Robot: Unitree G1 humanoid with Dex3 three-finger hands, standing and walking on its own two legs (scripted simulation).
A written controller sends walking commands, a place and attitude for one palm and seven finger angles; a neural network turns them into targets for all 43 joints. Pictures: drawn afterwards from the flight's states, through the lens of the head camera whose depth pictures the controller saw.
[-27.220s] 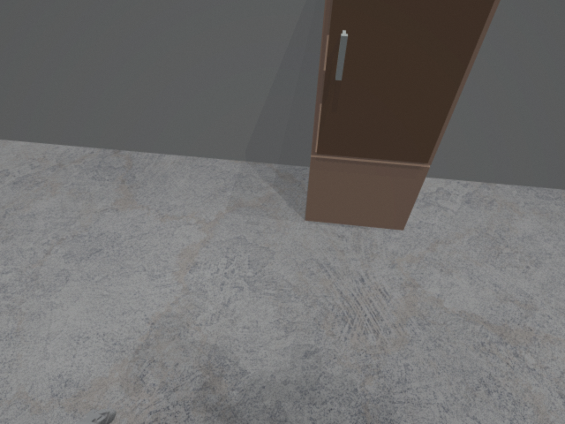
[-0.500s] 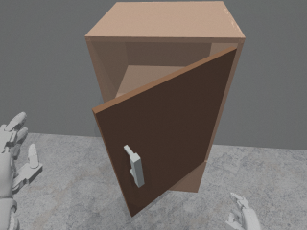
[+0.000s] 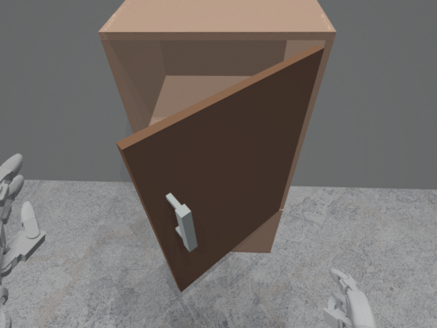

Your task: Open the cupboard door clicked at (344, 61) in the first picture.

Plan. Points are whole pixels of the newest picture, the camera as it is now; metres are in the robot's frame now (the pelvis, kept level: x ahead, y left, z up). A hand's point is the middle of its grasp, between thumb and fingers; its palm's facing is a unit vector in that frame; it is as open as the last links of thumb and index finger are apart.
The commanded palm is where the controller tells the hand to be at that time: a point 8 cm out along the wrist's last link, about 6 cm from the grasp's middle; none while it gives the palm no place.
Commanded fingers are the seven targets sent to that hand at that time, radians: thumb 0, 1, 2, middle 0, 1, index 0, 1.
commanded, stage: step back with the hand held close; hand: left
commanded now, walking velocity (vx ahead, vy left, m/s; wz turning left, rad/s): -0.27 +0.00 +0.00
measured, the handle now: (181, 223) +0.29 +0.10 +0.04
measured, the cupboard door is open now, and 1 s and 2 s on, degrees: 42 42 42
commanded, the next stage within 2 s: stop stepping back and stand still in 0.98 s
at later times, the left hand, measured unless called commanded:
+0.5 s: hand out of the picture +0.12 +0.30 +0.15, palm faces +0.47 -0.73 -0.49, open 7.5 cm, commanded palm +0.06 +0.33 +0.17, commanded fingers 0.00 0.90 0.90 -0.20 -0.30 -0.20 -0.30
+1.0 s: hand out of the picture +0.06 +0.28 +0.17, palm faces +0.39 -0.82 -0.41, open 7.5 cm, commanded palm -0.01 +0.32 +0.17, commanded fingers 0.00 0.90 0.90 -0.20 -0.30 -0.20 -0.30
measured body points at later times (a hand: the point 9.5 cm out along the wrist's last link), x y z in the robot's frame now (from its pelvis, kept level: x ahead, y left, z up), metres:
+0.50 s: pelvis -0.07 +0.03 -0.02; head -0.06 +0.03 +0.42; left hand +0.09 +0.33 +0.17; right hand +0.11 -0.20 -0.10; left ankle +0.00 +0.11 -0.74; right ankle +0.01 -0.10 -0.74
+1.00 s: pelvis -0.16 +0.02 +0.00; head -0.12 +0.06 +0.44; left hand +0.03 +0.32 +0.19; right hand +0.02 -0.19 -0.08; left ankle -0.02 +0.11 -0.74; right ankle -0.31 -0.11 -0.69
